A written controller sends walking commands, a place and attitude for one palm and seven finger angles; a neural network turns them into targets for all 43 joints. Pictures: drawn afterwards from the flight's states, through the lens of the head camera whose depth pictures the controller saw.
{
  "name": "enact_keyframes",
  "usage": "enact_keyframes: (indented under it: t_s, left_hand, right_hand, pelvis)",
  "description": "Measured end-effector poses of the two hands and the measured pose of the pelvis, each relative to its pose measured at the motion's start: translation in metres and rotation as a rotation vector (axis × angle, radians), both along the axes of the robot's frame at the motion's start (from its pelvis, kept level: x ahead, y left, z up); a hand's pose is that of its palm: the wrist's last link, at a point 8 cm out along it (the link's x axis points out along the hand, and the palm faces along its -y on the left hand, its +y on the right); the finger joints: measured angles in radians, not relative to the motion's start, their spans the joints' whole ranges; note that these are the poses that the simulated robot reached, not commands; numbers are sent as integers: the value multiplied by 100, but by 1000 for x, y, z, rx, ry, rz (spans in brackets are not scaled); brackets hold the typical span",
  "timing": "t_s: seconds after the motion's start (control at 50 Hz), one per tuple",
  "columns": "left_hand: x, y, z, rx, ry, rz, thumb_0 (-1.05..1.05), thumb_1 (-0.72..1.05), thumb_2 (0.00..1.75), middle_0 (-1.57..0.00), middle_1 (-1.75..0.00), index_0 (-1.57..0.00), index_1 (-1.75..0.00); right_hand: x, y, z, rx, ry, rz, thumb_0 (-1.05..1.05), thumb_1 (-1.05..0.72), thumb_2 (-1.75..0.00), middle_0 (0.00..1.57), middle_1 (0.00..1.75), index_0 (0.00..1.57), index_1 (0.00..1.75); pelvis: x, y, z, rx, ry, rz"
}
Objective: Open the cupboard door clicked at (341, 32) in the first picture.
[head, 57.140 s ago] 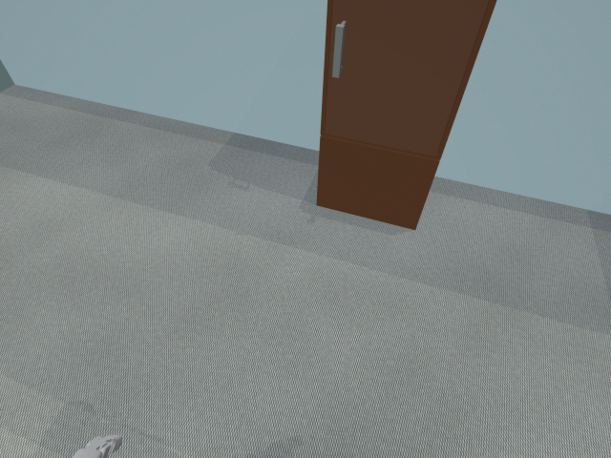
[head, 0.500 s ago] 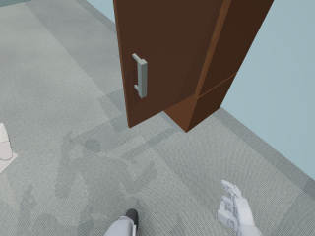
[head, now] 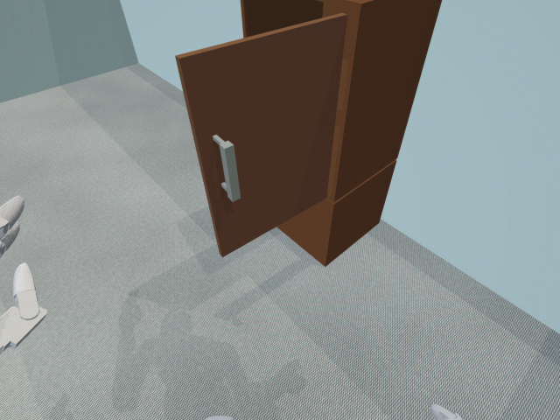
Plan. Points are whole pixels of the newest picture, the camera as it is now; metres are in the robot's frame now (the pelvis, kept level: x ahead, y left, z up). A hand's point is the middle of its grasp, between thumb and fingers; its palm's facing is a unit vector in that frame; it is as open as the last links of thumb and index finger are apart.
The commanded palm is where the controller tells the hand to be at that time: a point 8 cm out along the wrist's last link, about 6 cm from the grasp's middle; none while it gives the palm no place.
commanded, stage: stop stepping back and stand still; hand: left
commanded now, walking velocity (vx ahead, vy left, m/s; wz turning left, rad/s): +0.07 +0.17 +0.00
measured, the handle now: (225, 168) +0.65 +0.17 -0.01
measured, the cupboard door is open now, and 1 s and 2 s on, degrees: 86 86 86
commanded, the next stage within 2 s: let the arm hang, fingers relaxed in 0.10 s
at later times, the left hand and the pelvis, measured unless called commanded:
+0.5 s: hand out of the picture +0.02 +0.21 -0.17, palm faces +0.11 -0.98 -0.17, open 7.1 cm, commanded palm none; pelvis -0.04 +0.03 -0.01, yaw +4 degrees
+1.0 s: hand out of the picture -0.04 +0.29 -0.16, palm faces +0.07 -0.94 -0.32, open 7.4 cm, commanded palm none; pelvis -0.04 +0.06 +0.00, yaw +3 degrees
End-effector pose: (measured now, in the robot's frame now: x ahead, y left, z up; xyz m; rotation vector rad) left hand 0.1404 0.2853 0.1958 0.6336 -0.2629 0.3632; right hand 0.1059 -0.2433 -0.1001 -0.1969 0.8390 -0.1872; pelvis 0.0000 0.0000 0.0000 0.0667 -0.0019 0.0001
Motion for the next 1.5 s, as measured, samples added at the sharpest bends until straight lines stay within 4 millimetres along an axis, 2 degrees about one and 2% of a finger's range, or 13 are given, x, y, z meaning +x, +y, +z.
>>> enact_keyframes:
  t_s: [0.1, 0.22, 0.26, 0.3, 0.4, 0.46, 0.5, 0.66, 0.8, 0.98, 1.24, 1.36, 1.5]
  left_hand:
    - [3, 19, 8, 17, 1, 103, 1, 88, 90, -21, -30, -21, -30]
    - [5, 27, -20, -43, 81, 123, 1, 89, 90, -21, -30, -21, -30]
    - [11, 35, -67, -111, 255, 114, 1, 89, 90, -20, -30, -20, -30]
    - [8, 36, -132, -231, 498, 145, 0, 90, 90, -20, -30, -20, -30]
    - [-55, 0, -275, -505, 1050, 170, 1, 90, 90, -19, -30, -19, -29]
    - [-108, -29, -325, -653, 1272, 177, 1, 90, 90, -20, -30, -19, -29]
    - [-134, -28, -338, -728, 1310, 255, -1, 96, 90, -20, -30, -20, -30]
    - [-213, 6, -336, -722, 1497, 398, -1, 96, 90, -20, -30, -20, -30]
    - [-235, 38, -320, -656, 1555, 487, 0, 92, 90, -20, -30, -20, -30]
    - [-195, 51, -315, -605, 1493, 451, 1, 91, 90, -20, -30, -19, -29]
    - [-109, 37, -314, -585, 1369, 312, 0, 90, 90, -20, -30, -20, -30]
    - [-93, 36, -310, -573, 1353, 304, 0, 90, 90, -20, -30, -20, -30]
    - [-93, 39, -306, -558, 1365, 338, 0, 90, 90, -20, -30, -20, -30]
  right_hand:
    - [12, -3, 3, 0, -27, 21, 1, -90, -90, 20, 30, 20, 30]
    - [37, 6, 6, 0, -74, 79, 1, -90, -90, 20, 30, 20, 30]
    - [43, 9, -5, 8, -41, 136, 1, -90, -90, 20, 30, 20, 30]
    - [46, 14, -17, 19, 4, 160, 1, -90, -90, 20, 30, 20, 30]
    - [26, 32, -25, 29, 92, 153, 1, -91, -90, 20, 30, 20, 30]
    - [-3, 41, -21, 10, 189, 144, 0, -91, -90, 20, 30, 20, 30]
    - [-26, 46, -20, -6, 266, 148, 0, -91, -90, 20, 30, 20, 30]
    - [-99, 62, -34, 15, 483, 95, 0, -91, -90, 20, 30, 20, 30]
    - [-135, 71, -46, 57, 552, 43, 0, -91, -90, 20, 30, 20, 30]
    - [-140, 62, -47, 50, 567, 9, 0, -91, -90, 20, 30, 20, 30]
    - [-91, 36, -34, -8, 474, 10, 0, -91, -90, 20, 30, 20, 30]
    - [-66, 30, -31, -17, 438, 25, 0, -91, -90, 20, 30, 20, 30]
    - [-48, 25, -31, -16, 430, 42, 0, -91, -90, 20, 30, 20, 30]
  pelvis:
    - [-3, 1, 7, 7, 18, 28]
    - [-4, 10, 2, -18, 22, 45]
    - [-8, 16, -5, -33, 24, 67]
    - [-13, 21, -10, -33, 22, 65]
    - [-25, 27, -13, -42, -9, 64]
    - [-31, 29, -10, -42, -29, 67]
    - [-35, 30, -7, -53, -33, 75]
    - [-45, 48, 2, -74, -34, 75]
    - [-47, 60, 3, -65, -32, 59]
    - [-43, 62, 4, -58, -29, 46]
    - [-27, 56, 7, -59, -31, 45]
    - [-19, 52, 8, -60, -30, 46]
    - [-11, 47, 9, -60, -26, 49]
